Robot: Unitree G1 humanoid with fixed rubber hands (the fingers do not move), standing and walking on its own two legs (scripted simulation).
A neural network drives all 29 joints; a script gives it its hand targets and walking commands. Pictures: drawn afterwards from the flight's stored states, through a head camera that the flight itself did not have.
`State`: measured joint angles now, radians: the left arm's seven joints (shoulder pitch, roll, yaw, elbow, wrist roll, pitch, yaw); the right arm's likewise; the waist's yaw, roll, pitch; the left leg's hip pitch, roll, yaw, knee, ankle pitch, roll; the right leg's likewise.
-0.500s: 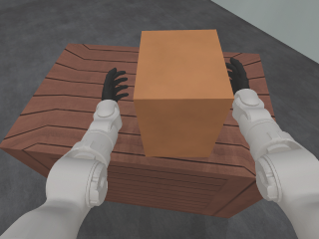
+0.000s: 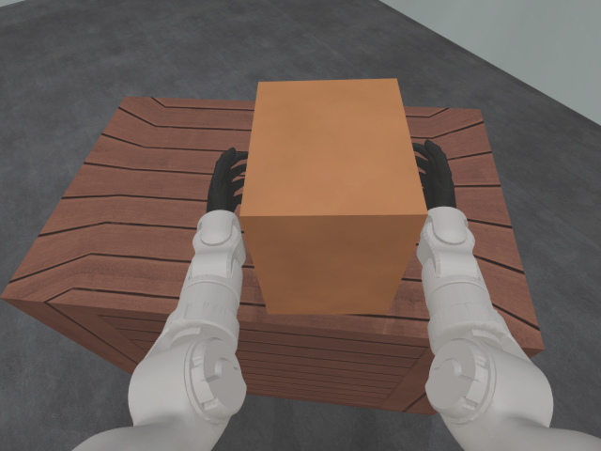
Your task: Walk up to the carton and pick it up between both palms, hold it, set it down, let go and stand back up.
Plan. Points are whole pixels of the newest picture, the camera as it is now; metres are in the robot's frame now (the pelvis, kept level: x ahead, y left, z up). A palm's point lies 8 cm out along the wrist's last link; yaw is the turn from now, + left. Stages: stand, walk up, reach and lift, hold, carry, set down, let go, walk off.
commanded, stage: reach and lift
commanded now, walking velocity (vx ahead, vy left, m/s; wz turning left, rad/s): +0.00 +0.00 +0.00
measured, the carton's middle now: (327, 206) +0.47 +0.00 +0.02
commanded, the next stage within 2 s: none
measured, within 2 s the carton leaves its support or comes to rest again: neither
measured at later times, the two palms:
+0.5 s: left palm (222, 210) +0.42 +0.15 +0.07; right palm (435, 202) +0.43 -0.14 +0.08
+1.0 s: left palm (222, 211) +0.42 +0.15 +0.07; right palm (435, 202) +0.43 -0.14 +0.08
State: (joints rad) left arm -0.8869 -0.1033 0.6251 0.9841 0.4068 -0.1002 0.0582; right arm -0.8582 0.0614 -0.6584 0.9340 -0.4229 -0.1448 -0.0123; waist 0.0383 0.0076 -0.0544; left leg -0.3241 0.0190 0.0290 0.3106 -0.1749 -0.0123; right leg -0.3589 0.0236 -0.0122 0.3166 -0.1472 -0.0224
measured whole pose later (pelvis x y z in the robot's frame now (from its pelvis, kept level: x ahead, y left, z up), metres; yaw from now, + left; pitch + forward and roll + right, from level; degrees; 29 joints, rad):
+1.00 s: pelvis +0.01 +0.00 +0.00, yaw -1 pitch +9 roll +0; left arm -0.82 -0.17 0.59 0.78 0.44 0.04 0.05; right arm -0.83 0.06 -0.66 0.91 -0.39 -0.15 0.03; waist 0.04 -0.02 -0.02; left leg -0.28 0.03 0.08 0.32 -0.19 0.00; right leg -0.32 0.01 -0.04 0.32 -0.16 -0.02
